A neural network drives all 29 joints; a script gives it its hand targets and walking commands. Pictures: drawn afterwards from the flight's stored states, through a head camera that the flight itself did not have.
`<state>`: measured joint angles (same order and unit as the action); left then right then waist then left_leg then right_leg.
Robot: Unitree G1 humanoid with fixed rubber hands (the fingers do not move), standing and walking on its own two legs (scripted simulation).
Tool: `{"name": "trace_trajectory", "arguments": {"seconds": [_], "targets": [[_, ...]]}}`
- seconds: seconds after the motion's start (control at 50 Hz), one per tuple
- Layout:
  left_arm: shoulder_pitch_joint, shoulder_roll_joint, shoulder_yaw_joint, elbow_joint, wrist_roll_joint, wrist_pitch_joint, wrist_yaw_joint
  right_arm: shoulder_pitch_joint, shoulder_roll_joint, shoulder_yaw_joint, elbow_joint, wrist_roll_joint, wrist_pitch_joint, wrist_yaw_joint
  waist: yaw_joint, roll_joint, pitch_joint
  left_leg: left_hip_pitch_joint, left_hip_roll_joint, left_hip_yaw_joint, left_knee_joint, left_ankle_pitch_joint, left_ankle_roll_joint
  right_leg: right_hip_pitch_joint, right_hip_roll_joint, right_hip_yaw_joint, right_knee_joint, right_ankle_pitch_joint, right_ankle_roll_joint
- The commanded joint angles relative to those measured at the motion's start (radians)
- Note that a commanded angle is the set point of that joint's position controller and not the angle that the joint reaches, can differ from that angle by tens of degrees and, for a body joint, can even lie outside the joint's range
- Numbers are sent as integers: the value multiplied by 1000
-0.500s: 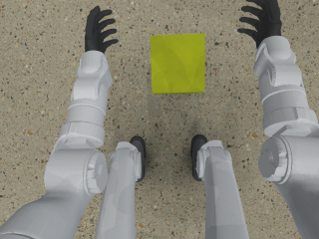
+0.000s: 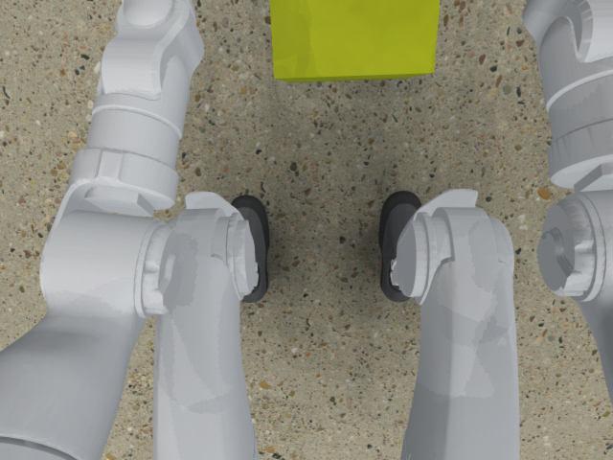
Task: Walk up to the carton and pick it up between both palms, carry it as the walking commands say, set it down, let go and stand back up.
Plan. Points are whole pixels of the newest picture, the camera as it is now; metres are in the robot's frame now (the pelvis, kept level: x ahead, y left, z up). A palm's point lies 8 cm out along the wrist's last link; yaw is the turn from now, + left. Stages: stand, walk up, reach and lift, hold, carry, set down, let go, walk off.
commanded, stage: reach and lift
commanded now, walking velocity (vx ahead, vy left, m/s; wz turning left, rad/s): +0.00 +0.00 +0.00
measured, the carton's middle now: out of the picture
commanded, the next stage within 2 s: none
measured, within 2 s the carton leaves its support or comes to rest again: leaves its support in 1.94 s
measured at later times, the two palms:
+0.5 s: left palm out of the picture +0.54 +0.15 -0.28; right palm out of the picture +0.54 -0.19 -0.29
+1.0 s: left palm out of the picture +0.55 +0.13 -0.28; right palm out of the picture +0.54 -0.19 -0.29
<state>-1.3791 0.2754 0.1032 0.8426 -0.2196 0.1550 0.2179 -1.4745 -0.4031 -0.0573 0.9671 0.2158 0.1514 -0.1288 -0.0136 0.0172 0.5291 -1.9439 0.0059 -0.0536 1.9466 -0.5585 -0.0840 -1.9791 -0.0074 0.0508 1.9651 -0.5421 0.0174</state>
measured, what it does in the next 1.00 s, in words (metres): lowers itself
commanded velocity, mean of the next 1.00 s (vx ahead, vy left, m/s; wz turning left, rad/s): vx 0.00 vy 0.00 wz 0.00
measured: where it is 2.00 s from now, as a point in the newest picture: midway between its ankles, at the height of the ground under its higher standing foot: (322, 265)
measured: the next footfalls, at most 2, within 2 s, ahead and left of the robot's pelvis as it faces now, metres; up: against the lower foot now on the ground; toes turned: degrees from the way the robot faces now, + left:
none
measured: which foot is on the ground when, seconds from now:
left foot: down 0.00-1.00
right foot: down 0.00-1.00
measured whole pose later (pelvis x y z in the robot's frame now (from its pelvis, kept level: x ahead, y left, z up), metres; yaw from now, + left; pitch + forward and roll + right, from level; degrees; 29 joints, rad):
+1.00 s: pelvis +0.00 +0.00 -0.08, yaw +1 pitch +34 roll +1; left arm -1.56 0.30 0.04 1.18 -0.26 0.03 0.16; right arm -1.57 -0.42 0.01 1.24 0.25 0.02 -0.07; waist -0.03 0.05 0.51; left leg -2.23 -0.05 -0.08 2.19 -0.56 -0.10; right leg -2.25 -0.02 0.06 2.21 -0.56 0.03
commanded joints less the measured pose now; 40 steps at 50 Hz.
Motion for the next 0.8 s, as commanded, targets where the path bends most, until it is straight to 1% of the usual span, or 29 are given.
{"name": "trace_trajectory", "arguments": {"seconds": [0.0,0.02,0.04,0.08,0.16,0.28,0.3,0.32,0.36,0.38,0.4,0.42,0.46,0.48,0.5,0.52,0.54,0.58,0.6,0.62,0.64,0.72,0.76,0.78], "targets": [[-325,167,10,-107,-12,-64,5,-340,-189,-8,-129,8,-59,-5,5,-63,-1865,544,-87,163,-74,387,15,818,63,-94,-104,493,9],[-330,162,8,-93,-11,-67,1,-352,-181,-8,-126,4,-63,-3,1,-67,-1827,524,-88,156,-63,371,20,789,60,-95,-98,472,9],[-346,160,6,-95,-11,-74,-3,-368,-173,-3,-126,8,-71,1,6,-64,-1808,516,-85,154,-52,370,21,770,58,-94,-89,465,9],[-364,168,6,-16,-16,-85,-13,-390,-162,13,-61,14,-81,8,9,-73,-1709,455,-74,156,-34,329,22,707,50,-91,-78,414,11],[-399,164,-2,87,-15,-111,-34,-419,-137,36,66,21,-103,27,17,-63,-1539,354,-60,153,-1,268,20,595,37,-78,-50,337,13],[-447,170,-11,187,-16,-132,-55,-470,-145,55,161,26,-126,42,9,-58,-1424,275,-49,138,53,229,16,500,22,-59,5,280,21],[-460,177,-9,179,-15,-136,-56,-479,-145,60,152,29,-129,43,9,-63,-1441,280,-48,136,64,238,17,504,20,-58,15,289,21],[-463,169,-20,191,-23,-140,-56,-478,-152,61,173,31,-133,45,4,-53,-1426,274,-46,134,73,239,12,483,18,-57,27,284,21],[-457,158,-31,218,-37,-146,-57,-477,-161,69,176,35,-143,46,-10,-55,-1423,281,-46,126,96,259,11,457,16,-60,49,293,23],[-453,154,-33,229,-41,-148,-59,-473,-159,72,177,36,-146,46,-11,-56,-1412,269,-49,124,106,265,10,446,14,-58,57,299,24],[-454,153,-37,228,-42,-150,-62,-480,-168,66,145,37,-152,45,-29,-59,-1419,283,-44,119,118,280,14,421,15,-61,63,314,27],[-462,146,-46,210,-47,-153,-61,-480,-174,52,131,35,-160,45,-40,-42,-1436,294,-49,118,128,300,13,417,16,-62,67,332,25],[-461,134,-57,185,-49,-159,-54,-471,-191,39,110,44,-171,47,-35,-4,-1472,337,-52,117,141,359,2,407,17,-69,83,376,18],[-454,115,-68,174,-57,-161,-51,-458,-198,32,100,44,-177,49,-47,9,-1497,368,-54,115,147,389,-2,400,18,-74,87,394,15],[-448,103,-75,166,-63,-161,-50,-444,-198,28,109,43,-179,50,-45,23,-1497,367,-59,113,143,397,-6,400,17,-77,91,399,13],[-432,98,-73,171,-63,-160,-51,-432,-198,30,97,41,-180,50,-48,15,-1502,371,-59,110,148,414,-7,399,17,-81,96,415,13],[-412,86,-76,176,-70,-160,-53,-416,-199,30,88,33,-183,47,-64,3,-1507,369,-62,108,154,429,-6,410,18,-82,99,434,16],[-380,80,-82,176,-79,-161,-57,-366,-183,31,108,26,-182,47,-77,-13,-1507,354,-68,105,159,442,-7,424,16,-80,104,461,14],[-366,77,-83,185,-81,-161,-59,-347,-166,35,121,24,-179,49,-79,-22,-1492,337,-69,105,157,438,-8,424,15,-77,102,464,13],[-352,74,-82,192,-80,-160,-61,-334,-155,35,132,23,-176,54,-74,-22,-1472,332,-71,105,153,432,-6,410,15,-76,103,453,14],[-347,78,-77,191,-73,-162,-61,-332,-138,39,135,27,-174,58,-59,-24,-1465,328,-73,108,152,428,-5,403,15,-74,101,446,15],[-352,82,-63,183,-64,-166,-55,-355,-135,46,116,37,-177,60,-45,-32,-1472,325,-73,113,152,415,-2,403,17,-77,101,432,18],[-364,73,-67,179,-68,-167,-56,-371,-132,48,106,43,-179,59,-50,-26,-1476,333,-75,113,150,412,0,405,19,-79,97,430,17],[-362,64,-71,183,-69,-166,-57,-372,-128,51,107,46,-179,59,-47,-20,-1473,334,-75,113,149,409,-1,400,19,-76,94,426,16]]}}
